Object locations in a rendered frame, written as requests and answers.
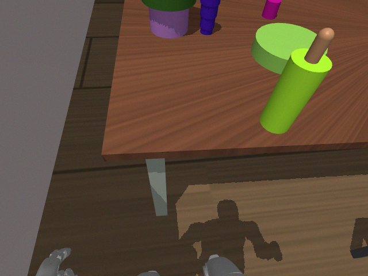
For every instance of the potted plant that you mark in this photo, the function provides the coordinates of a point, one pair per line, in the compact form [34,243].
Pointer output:
[169,18]

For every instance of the table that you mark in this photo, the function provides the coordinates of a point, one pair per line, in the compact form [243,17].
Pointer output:
[203,95]

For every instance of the left robot hand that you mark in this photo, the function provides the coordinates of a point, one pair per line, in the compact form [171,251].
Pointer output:
[50,266]

